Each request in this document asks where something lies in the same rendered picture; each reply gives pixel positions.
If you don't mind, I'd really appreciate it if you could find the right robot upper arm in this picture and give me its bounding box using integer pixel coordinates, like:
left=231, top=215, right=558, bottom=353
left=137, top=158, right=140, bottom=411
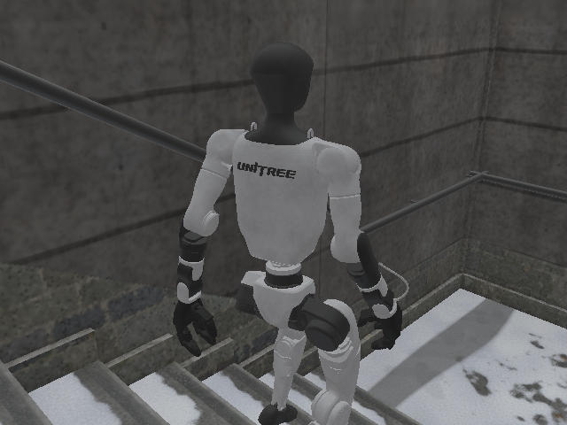
left=315, top=140, right=364, bottom=263

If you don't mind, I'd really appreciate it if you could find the right robot shin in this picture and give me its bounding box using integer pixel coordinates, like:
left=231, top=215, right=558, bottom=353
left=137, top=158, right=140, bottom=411
left=308, top=401, right=351, bottom=425

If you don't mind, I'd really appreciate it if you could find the left robot upper arm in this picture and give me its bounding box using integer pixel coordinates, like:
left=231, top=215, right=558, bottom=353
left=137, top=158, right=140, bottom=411
left=183, top=129, right=248, bottom=236

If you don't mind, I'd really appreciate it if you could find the left robot thigh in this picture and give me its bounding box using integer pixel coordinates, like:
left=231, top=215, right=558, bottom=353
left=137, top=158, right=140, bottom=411
left=235, top=271, right=306, bottom=340

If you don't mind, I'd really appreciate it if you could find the robot right hand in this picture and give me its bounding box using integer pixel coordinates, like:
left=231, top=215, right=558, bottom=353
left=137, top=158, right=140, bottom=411
left=357, top=301, right=402, bottom=350

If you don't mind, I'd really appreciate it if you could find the left robot forearm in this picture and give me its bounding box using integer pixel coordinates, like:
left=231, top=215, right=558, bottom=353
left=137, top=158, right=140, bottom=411
left=176, top=210, right=208, bottom=304

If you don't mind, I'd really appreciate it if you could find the robot left hand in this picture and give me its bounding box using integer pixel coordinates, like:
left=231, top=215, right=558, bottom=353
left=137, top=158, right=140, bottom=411
left=173, top=298, right=217, bottom=357

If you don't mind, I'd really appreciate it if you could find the right robot forearm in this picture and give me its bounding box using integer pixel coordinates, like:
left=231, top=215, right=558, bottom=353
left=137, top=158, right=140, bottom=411
left=346, top=233, right=397, bottom=319

